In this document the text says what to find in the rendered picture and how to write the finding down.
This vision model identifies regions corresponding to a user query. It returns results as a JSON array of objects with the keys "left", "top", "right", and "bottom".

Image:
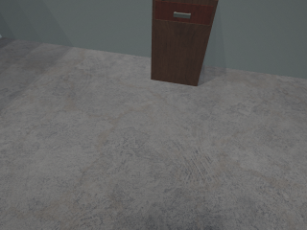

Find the drawer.
[{"left": 154, "top": 0, "right": 214, "bottom": 25}]

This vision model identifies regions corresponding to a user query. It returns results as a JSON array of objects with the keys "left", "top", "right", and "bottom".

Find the cabinet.
[{"left": 151, "top": 0, "right": 219, "bottom": 86}]

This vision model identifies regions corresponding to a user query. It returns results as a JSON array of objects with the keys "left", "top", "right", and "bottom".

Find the handle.
[{"left": 173, "top": 11, "right": 191, "bottom": 19}]

